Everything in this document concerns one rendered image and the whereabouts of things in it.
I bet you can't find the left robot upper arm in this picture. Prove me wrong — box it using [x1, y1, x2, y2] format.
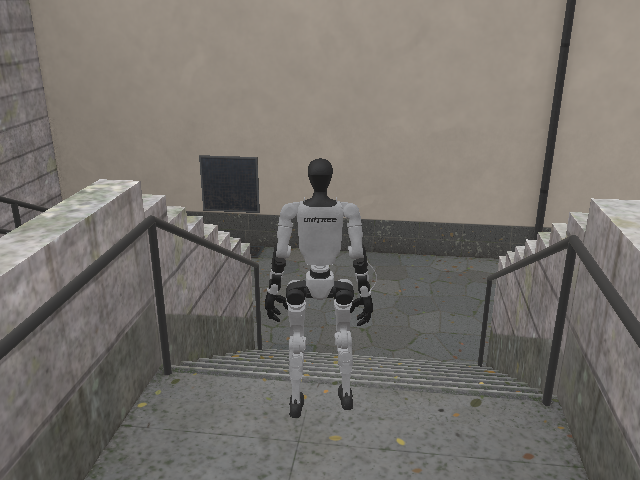
[276, 202, 299, 259]

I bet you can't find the left robot hand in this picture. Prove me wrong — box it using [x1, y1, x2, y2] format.
[265, 292, 288, 322]

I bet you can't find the left robot thigh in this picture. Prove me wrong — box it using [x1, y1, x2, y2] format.
[286, 280, 306, 354]

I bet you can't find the robot left forearm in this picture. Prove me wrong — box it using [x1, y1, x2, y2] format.
[267, 244, 286, 295]

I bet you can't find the right robot hand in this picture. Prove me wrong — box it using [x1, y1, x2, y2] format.
[350, 295, 373, 326]

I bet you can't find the robot right forearm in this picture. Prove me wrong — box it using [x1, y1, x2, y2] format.
[353, 244, 371, 297]

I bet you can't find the right robot upper arm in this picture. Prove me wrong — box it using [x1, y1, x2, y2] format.
[341, 202, 364, 259]

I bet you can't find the robot right shin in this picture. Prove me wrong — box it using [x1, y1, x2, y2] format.
[337, 331, 353, 397]

